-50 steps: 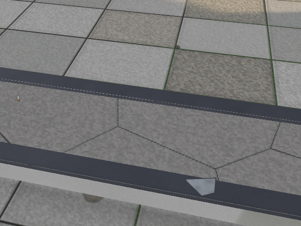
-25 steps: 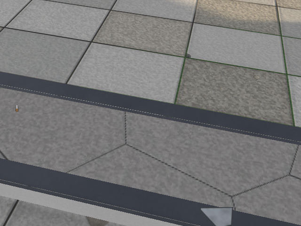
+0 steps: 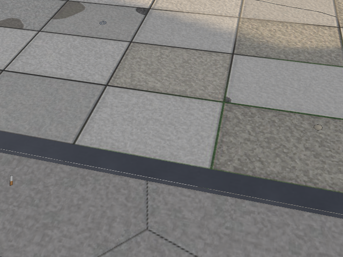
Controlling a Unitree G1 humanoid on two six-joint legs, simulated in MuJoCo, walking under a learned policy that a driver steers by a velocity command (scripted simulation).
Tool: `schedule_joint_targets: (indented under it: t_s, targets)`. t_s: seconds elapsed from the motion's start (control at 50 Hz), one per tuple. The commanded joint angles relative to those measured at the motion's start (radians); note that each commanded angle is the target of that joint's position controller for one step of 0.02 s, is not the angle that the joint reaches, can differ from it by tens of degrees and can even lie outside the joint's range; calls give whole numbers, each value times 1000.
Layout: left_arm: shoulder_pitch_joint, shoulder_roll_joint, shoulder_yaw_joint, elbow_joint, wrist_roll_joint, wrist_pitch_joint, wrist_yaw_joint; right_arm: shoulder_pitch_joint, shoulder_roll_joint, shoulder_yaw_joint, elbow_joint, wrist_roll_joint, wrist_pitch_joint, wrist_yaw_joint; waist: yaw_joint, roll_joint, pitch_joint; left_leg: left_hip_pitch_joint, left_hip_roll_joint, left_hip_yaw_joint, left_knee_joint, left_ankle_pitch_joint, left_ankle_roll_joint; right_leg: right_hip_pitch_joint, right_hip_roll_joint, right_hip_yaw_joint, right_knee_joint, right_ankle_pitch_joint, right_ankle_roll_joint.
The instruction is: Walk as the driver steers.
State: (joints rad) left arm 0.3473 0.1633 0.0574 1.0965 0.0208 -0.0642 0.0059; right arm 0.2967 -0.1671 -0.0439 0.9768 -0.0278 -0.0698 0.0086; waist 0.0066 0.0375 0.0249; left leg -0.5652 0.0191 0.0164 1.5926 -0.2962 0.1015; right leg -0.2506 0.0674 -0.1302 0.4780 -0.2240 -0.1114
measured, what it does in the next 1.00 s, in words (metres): climbs, turning right: left foot 0.16 m higher, then right foot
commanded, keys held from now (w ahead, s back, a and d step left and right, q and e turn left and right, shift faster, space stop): w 0.24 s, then w+e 0.76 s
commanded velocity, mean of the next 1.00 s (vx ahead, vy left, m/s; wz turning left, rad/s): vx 0.50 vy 0.00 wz -0.32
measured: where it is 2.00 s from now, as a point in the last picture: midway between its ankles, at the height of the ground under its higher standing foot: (240, 135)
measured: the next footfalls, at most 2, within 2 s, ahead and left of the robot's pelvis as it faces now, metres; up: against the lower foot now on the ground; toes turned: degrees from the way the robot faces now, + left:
left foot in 0.34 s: +0.39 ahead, +0.11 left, +0.16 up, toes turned +5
right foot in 0.90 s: +0.62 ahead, -0.07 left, +0.16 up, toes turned -22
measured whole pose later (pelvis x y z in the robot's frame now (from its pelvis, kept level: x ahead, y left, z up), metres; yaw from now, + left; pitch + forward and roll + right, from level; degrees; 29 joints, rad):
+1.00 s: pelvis +0.56 -0.03 +0.15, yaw -22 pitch +1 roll -1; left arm 0.26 0.25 0.10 0.83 0.02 -0.02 -0.01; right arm 0.30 -0.21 -0.06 0.83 -0.01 -0.08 -0.01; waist 0.01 0.00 0.03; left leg -0.35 0.06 0.05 1.28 -0.35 0.00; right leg -0.31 0.16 -0.10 0.53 -0.24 -0.17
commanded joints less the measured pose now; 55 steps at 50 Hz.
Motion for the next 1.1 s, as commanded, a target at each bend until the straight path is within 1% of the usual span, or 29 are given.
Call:
schedule_joint_targets:
  t_s: [0.02, 0.12, 0.18, 0.2, 0.22, 0.26, 0.28, 0.32, 0.34, 0.36, 0.38, 0.4, 0.42, 0.44, 0.48, 0.52, 0.56, 0.62, 0.72, 0.76, 0.84, 0.88, 0.9, 0.92, 0.94, 0.98, 1.0, 1.04, 1.1]
  targets:
    - [120, 37, -15, 29, 4, -21, -1, 11, 58, 22, -86, -5, 26, 12, -35, -53, 82, -393, 34, 4, 282, -2, 5, 13, -294, 351, -288, -132, -118]
    - [191, 70, -44, 53, 2, -53, -19, -297, 86, 72, -307, -2, 46, -35, -20, -99, 131, -797, 40, 22, 536, -127, 16, 3, -316, 328, -347, -184, -109]
    - [244, 58, -66, 86, -10, -42, -4, -445, 103, 109, -435, 0, 37, -37, -20, -42, 133, -880, 76, 52, 394, -164, 33, 56, -280, 259, -377, -119, -50]
    - [279, 50, -72, 102, -17, -37, 9, -478, 103, 118, -468, 4, 39, -32, 3, -73, 118, -848, 75, 101, 322, -172, 31, 78, -260, 246, -409, -15, -60]
    - [295, 69, -71, 87, -23, -30, 21, -460, 76, 120, -471, 3, 44, -20, 17, -53, 93, -732, 72, 172, 165, -152, 18, 75, -242, 220, -478, 158, -93]
    - [276, 43, -79, 57, -53, -22, 43, -417, 100, 129, -458, 13, 47, 0, 13, -29, -6, -291, 46, 210, -163, -95, 37, 48, -229, 124, -529, 619, -111]
    - [268, 84, -74, 33, -54, -25, 42, -377, 95, 128, -442, 31, 47, 1, -18, -59, -89, -97, -20, 245, -280, -90, 45, 82, -247, 100, -442, 1091, -107]
    - [263, 232, -29, -8, -21, -27, 30, -141, 14, 82, -368, 33, 46, 0, -142, -217, -305, 82, -110, 204, -401, -185, 60, 332, -309, 132, -92, 1686, -104]
    - [195, 271, -3, -27, -32, -34, 9, 6, -46, 58, -329, 22, 36, 2, -219, -269, -380, 210, -89, 95, -513, -174, 92, 359, -321, 128, 134, 1696, -79]
    - [208, 205, -2, -67, -60, -55, -13, 117, -131, 19, -281, 0, 21, 0, -227, -158, -463, 419, 101, -268, -698, -378, 145, 120, -228, 122, 459, 1395, -42]
    - [161, 102, 3, -126, -44, -61, -52, 171, -261, -28, -222, -13, 37, -3, -202, 150, -466, 554, 325, -882, -1177, -460, 221, -190, 14, 164, 886, 220, 7]
    - [162, 65, 14, -147, 13, -62, -57, 29, -249, -38, -221, 12, 35, 1, -114, 89, -401, 460, 376, -1060, -1312, -471, 211, -335, -5, 330, 1272, 112, 8]
    - [87, 35, 11, -217, 22, -53, -46, -84, -177, -24, -194, 30, 21, 7, -38, 11, -209, 283, 377, -875, -1293, -470, 191, -428, -57, 273, 1394, 144, 5]
    - [-19, 20, 8, -278, 28, -41, -21, -90, -92, -9, -136, 18, 2, 8, -20, -99, -38, 168, 352, -674, -1247, -413, 142, -517, -98, 234, 1399, 138, -18]
    - [-12, -35, -11, -309, 0, -11, 3, -63, 60, 20, -45, -23, -30, 7, 56, -125, 31, 88, 282, -347, -1182, -39, 45, -555, -112, 268, 1399, 141, -52]
    - [21, -63, -27, -317, -17, 22, 7, -1, 50, 14, 29, -21, -58, 18, 97, -37, 47, 144, 218, -149, -1215, 72, -17, -641, -96, 285, 1362, 91, -61]
    - [-15, -15, -17, -315, -12, 42, 2, -52, 17, 7, 7, -5, -69, 13, 104, -36, 54, 129, 169, 25, -1309, 170, -68, -568, -96, 280, 1065, 169, -30]
    - [-126, 44, 7, -358, -5, 46, -22, 35, -65, -5, -9, 20, -92, 2, 53, 49, 21, 248, 142, 180, -1363, 556, -71, -501, -70, 124, 777, 293, -6]
    - [-288, 25, -3, -372, -15, 37, -55, 124, -118, -17, -47, 16, -86, -42, -25, 67, 4, 502, 161, 253, -1415, 671, -56, -376, -74, -19, 312, 298, -1]
    - [-302, 30, -1, -387, -1, 50, -55, 152, -150, -27, -47, 22, -74, -55, -27, 100, -5, 621, 206, 263, -1370, 851, -49, -321, -58, -37, 195, 210, -13]
    - [-196, 103, 27, -358, 10, 53, -46, 170, -196, -47, -68, 9, -19, -71, 22, 127, -43, 777, 273, 279, -1119, 1172, -26, -223, 14, -66, 121, -14, -75]
    - [-33, 139, 50, -307, 15, 36, -37, 147, -224, -59, -94, 9, 7, -55, 100, 67, -105, 671, 265, 277, -803, 1004, -17, 6, 56, -36, -16, -53, -115]
    - [63, 198, 74, -284, 24, 28, -28, 111, -202, -56, -127, 9, 8, -50, 151, -14, -155, 424, 235, 259, -540, 703, -32, 229, -57, 155, -25, -131, -154]
    - [21, 298, 99, -306, 18, 35, -25, 72, -110, -42, -225, 26, -5, -33, 76, -282, -163, -101, -27, 214, -151, -173, -106, 509, -320, 723, -118, -148, -325]
    - [48, 294, 96, -319, -2, 41, -24, -15, -160, -44, -261, 18, -26, -22, 105, -107, -166, -232, -28, -21, -80, -173, -102, 479, -371, 857, -229, -94, -367]
    - [-24, 197, 69, -324, -12, 29, -11, -39, -162, -40, -273, 32, -57, -12, 27, 43, -23, -187, 66, -64, -235, -10, -93, 259, -336, 633, -263, 102, -287]
    - [-48, 172, 57, -328, -16, 16, -7, -47, -163, -40, -279, 17, -46, -13, -10, 62, -5, -135, 90, -74, -310, 1, -102, 184, -280, 558, -264, 176, -242]
    - [-61, 165, 45, -343, -22, -12, -3, -18, -153, -35, -274, -14, -5, -8, -35, 36, -22, -75, 98, -67, -379, 4, -124, 131, -224, 478, -274, 299, -215]
    - [18, 205, 48, -332, -23, -28, -7, -82, -136, -25, -311, -21, 25, 3, -16, -15, -4, -120, 99, -27, -505, 55, -147, 122, -179, 415, -276, 449, -183]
